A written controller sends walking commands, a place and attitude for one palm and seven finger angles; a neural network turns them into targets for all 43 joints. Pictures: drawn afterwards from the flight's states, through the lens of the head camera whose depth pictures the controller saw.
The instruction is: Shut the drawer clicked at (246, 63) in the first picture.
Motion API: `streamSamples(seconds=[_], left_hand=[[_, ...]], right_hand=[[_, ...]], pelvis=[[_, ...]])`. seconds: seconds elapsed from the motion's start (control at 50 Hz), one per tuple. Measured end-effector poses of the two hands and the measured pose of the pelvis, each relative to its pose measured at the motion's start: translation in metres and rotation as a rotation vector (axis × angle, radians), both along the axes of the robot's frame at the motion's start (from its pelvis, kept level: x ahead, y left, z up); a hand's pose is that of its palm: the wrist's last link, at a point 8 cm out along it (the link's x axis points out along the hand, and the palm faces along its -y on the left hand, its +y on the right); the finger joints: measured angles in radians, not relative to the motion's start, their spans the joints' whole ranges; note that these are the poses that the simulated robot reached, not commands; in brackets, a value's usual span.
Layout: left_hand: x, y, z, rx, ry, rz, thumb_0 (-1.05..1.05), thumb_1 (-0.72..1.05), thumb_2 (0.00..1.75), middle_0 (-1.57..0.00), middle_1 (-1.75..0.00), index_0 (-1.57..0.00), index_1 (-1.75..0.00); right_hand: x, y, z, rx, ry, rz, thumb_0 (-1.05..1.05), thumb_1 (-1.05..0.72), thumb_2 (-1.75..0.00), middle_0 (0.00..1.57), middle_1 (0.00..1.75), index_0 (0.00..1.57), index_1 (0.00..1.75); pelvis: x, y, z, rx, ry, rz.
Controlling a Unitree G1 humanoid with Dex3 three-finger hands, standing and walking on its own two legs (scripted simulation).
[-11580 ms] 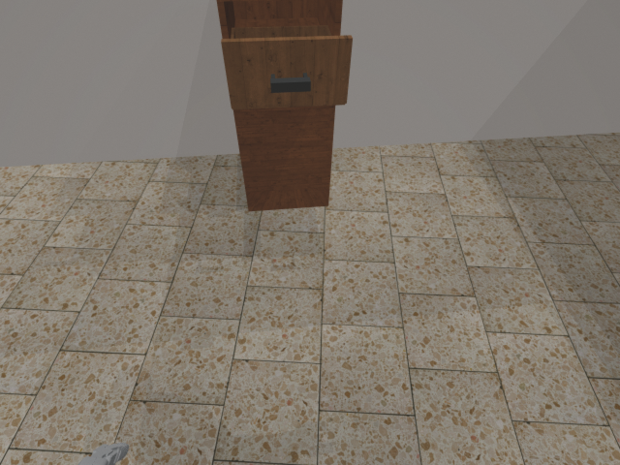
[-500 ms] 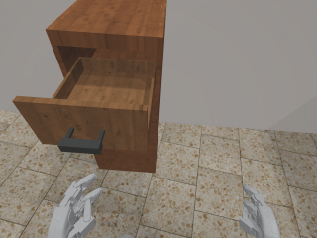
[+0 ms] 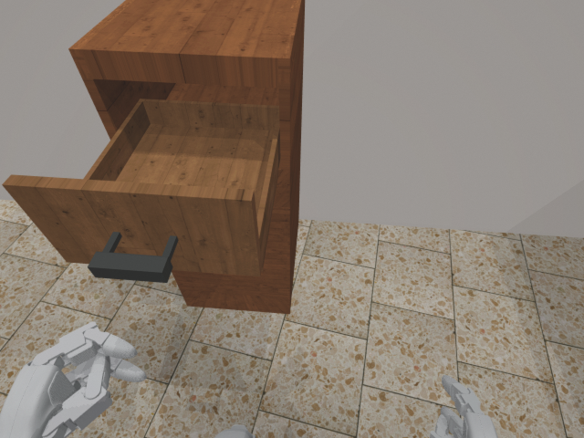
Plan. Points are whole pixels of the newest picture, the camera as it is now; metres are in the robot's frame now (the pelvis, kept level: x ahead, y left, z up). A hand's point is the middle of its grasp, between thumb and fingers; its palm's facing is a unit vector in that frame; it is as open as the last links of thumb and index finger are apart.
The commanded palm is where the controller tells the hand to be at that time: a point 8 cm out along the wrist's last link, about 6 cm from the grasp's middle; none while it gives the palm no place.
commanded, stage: raise the hand and make a fist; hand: left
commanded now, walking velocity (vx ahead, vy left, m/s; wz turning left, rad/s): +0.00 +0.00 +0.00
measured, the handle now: (137, 253) +0.35 +0.25 +0.06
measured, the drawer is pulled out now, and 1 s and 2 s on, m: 0.28 0.28 0.28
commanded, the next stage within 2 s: bring the fist close to the handle in 1.06 s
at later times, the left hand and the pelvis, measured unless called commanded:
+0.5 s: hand (63, 394) +0.14 +0.22 +0.13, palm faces +0.00 -1.00 -0.06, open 3.1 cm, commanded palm +0.10 +0.28 +0.15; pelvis +0.00 +0.04 +0.02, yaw +1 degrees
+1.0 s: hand (66, 384) +0.15 +0.21 +0.15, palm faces +0.02 -0.99 -0.12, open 3.3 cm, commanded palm +0.10 +0.27 +0.17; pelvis -0.01 +0.02 +0.03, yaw +1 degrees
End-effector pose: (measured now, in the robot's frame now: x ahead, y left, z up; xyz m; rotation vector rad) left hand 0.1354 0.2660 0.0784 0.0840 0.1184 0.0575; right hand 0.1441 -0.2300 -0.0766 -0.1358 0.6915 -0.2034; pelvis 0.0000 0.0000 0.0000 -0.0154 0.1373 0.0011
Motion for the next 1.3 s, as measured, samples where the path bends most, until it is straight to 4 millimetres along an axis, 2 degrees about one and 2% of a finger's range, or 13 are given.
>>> streamSamples(seconds=[0.08, 0.18, 0.26, 0.38, 0.44, 0.52, 0.62, 0.74, 0.88, 0.96, 1.08, 1.3], left_hand=[[-0.009, 0.017, 0.013, 0.037, -0.052, 0.019, 0.01, 0.9, 0.9, -0.95, -1.11, -0.95, -1.11], [-0.009, 0.011, 0.01, -0.028, -0.035, -0.079, 0.01, 0.9, 0.9, -1.05, -1.22, -1.05, -1.22], [-0.003, 0.009, 0.016, -0.04, -0.055, -0.111, 0.01, 0.9, 0.9, -1.13, -1.31, -1.13, -1.3], [-0.004, 0.015, 0.045, -0.017, -0.151, -0.059, 0.01, 0.9, 0.9, -1.25, -1.44, -1.25, -1.43], [-0.008, 0.014, 0.053, -0.018, -0.151, -0.057, 0.01, 0.9, 0.9, -1.31, -1.5, -1.3, -1.49], [-0.013, 0.01, 0.054, -0.022, -0.11, -0.067, 0.01, 0.9, 0.9, -1.36, -1.55, -1.35, -1.54], [-0.017, 0.009, 0.066, 0.001, -0.127, -0.062, 0.01, 0.9, 0.9, -1.39, -1.58, -1.38, -1.58], [-0.011, 0.009, 0.086, 0.025, -0.19, -0.06, 0.01, 0.9, 0.9, -1.4, -1.6, -1.4, -1.59], [-0.004, 0.001, 0.07, -0.003, -0.08, -0.068, 0.01, 0.9, 0.9, -1.4, -1.6, -1.4, -1.6], [-0.008, -0.002, 0.074, 0.024, -0.092, -0.061, 0.01, 0.9, 0.9, -1.4, -1.6, -1.4, -1.6], [-0.011, -0.002, 0.085, 0.05, -0.148, -0.018, 0.01, 0.9, 0.9, -1.4, -1.6, -1.4, -1.6], [0.008, -0.008, 0.07, 0.033, -0.088, -0.025, 0.01, 0.9, 0.9, -1.41, -1.6, -1.4, -1.6]], right_hand=[[-0.003, -0.015, 0.006, -0.053, 0.003, -0.006, 0.02, -0.9, -0.9, 0.2, 0.3, 0.2, 0.3], [0.011, -0.013, 0.024, -0.085, -0.091, 0.007, 0.02, -0.91, -0.9, 0.2, 0.3, 0.2, 0.3], [0.027, 0.004, 0.042, -0.079, -0.183, 0.029, 0.02, -0.91, -0.9, 0.19, 0.3, 0.2, 0.3], [0.05, 0.044, 0.063, -0.02, -0.292, 0.11, 0.02, -0.91, -0.9, 0.2, 0.3, 0.2, 0.3], [0.058, 0.064, 0.069, 0.012, -0.326, 0.158, 0.01, -0.9, -0.9, 0.2, 0.3, 0.2, 0.3], [0.061, 0.083, 0.072, 0.039, -0.341, 0.205, 0.01, -0.9, -0.9, 0.2, 0.3, 0.2, 0.3], [0.054, 0.092, 0.072, 0.045, -0.33, 0.239, 0.01, -0.9, -0.9, 0.2, 0.3, 0.2, 0.3], [0.038, 0.082, 0.067, 0.038, -0.296, 0.221, 0.01, -0.9, -0.9, 0.2, 0.3, 0.2, 0.3], [0.022, 0.055, 0.065, 0.016, -0.271, 0.153, 0.02, -0.9, -0.9, 0.2, 0.3, 0.2, 0.3], [0.017, 0.039, 0.066, -0.001, -0.271, 0.131, 0.02, -0.9, -0.9, 0.2, 0.3, 0.2, 0.3], [0.021, 0.024, 0.062, -0.002, -0.276, 0.122, 0.02, -0.9, -0.9, 0.2, 0.3, 0.2, 0.3], [0.039, 0.009, 0.057, 0.005, -0.278, 0.113, 0.02, -0.9, -0.9, 0.2, 0.3, 0.2, 0.3]], pelvis=[[0.001, 0.005, 0.003, -0.009, -0.003, 0.008], [-0.001, 0.016, 0.006, -0.02, -0.012, 0.009], [-0.001, 0.024, 0.01, -0.022, -0.027, 0.003], [-0.001, 0.034, 0.015, -0.028, -0.061, 0.01], [-0.002, 0.039, 0.017, -0.03, -0.078, 0.015], [-0.005, 0.043, 0.019, -0.03, -0.097, 0.019], [-0.009, 0.045, 0.022, -0.029, -0.12, 0.023], [-0.012, 0.042, 0.026, -0.025, -0.14, 0.022], [-0.012, 0.034, 0.03, -0.014, -0.147, 0.013], [-0.01, 0.027, 0.03, -0.011, -0.148, 0.01], [-0.008, 0.017, 0.03, -0.01, -0.151, 0.017], [0.004, -0.001, 0.032, 0.0, -0.132, 0.019]])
